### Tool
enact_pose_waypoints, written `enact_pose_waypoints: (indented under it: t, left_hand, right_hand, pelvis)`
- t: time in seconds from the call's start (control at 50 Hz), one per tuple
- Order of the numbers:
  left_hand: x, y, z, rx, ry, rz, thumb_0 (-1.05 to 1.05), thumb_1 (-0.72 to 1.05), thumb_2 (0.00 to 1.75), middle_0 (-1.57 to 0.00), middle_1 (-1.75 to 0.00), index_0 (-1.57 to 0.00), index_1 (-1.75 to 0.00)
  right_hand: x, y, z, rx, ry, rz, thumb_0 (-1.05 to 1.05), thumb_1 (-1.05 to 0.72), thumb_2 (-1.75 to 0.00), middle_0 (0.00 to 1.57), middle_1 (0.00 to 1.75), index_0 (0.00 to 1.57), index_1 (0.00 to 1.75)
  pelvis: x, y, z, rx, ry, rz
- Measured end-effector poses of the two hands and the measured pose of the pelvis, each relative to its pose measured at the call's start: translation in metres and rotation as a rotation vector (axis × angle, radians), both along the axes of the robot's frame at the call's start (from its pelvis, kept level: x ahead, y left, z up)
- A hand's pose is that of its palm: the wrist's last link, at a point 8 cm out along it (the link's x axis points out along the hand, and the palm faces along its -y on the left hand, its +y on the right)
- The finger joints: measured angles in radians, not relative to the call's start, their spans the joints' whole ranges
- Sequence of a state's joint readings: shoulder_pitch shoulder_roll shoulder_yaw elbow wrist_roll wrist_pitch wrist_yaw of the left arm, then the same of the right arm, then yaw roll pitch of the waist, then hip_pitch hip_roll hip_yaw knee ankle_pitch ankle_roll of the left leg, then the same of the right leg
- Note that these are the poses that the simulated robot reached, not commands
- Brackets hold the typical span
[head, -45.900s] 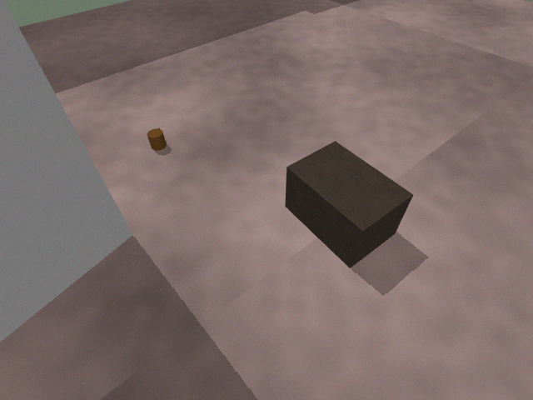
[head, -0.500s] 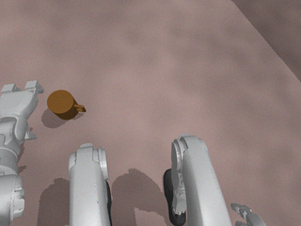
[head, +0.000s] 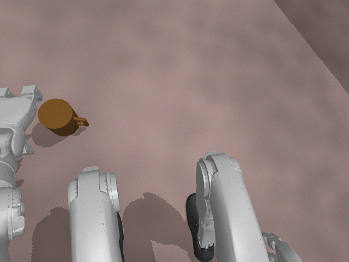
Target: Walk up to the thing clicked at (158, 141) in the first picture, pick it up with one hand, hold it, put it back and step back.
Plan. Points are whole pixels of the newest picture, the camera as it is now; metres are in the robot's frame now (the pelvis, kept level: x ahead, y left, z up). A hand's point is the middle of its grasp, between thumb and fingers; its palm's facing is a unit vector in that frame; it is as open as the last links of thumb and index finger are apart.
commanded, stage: rise first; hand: left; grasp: from above
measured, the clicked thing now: (66, 119) +0.49 +0.27 -0.30
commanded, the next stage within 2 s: approach in 1.94 s
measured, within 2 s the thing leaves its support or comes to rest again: neither
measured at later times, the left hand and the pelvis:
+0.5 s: hand (29, 125) +0.44 +0.32 -0.17, palm faces -0.45 -0.08 -0.89, open 14.0 cm; pelvis +0.00 +0.00 -0.01, yaw -1 degrees
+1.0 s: hand (26, 121) +0.45 +0.33 -0.18, palm faces -0.44 -0.08 -0.90, open 14.2 cm; pelvis +0.00 +0.00 -0.02, yaw -2 degrees
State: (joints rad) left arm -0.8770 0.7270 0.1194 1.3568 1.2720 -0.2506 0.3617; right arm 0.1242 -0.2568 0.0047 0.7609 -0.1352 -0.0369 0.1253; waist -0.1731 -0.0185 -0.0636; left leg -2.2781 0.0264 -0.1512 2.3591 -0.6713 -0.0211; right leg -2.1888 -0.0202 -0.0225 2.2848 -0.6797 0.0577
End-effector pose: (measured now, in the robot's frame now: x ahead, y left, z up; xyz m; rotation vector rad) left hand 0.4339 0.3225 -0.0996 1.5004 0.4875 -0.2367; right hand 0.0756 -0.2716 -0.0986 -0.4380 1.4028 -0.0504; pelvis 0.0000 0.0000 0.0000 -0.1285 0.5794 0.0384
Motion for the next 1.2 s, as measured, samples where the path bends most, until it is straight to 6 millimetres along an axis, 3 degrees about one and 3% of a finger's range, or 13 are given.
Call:
enact_pose_waypoints:
  t: [0.3, 0.64, 1.2]
  left_hand:
    - [0.01, -0.002, -0.012, -0.002, 0.005, 0.01, 0.0, -0.5, 0.97, -0.07, -1.08, -0.1, -1.05]
    - [0.017, 0.0, -0.019, -0.007, -0.001, 0.014, 0.0, -0.53, 1.01, -0.09, -1.05, -0.09, -1.05]
    - [0.025, 0.009, -0.022, -0.006, -0.004, -0.004, 0.0, -0.57, 1.05, -0.11, -1.0, -0.08, -1.03]
  right_hand:
    - [-0.015, -0.006, -0.005, -0.006, 0.047, -0.009, 0.0, -0.91, -0.9, 0.2, 0.3, 0.2, 0.3]
    - [-0.012, -0.006, -0.011, -0.004, 0.056, 0.023, 0.0, -0.91, -0.9, 0.2, 0.3, 0.2, 0.3]
    - [-0.022, 0.003, -0.005, -0.018, 0.073, 0.016, 0.0, -0.91, -0.9, 0.2, 0.3, 0.2, 0.3]
  pelvis:
    - [0.003, -0.002, -0.008, 0.001, 0.003, -0.006]
    - [0.003, -0.003, -0.016, -0.006, -0.007, -0.011]
    - [0.002, 0.004, -0.018, -0.032, -0.013, -0.01]
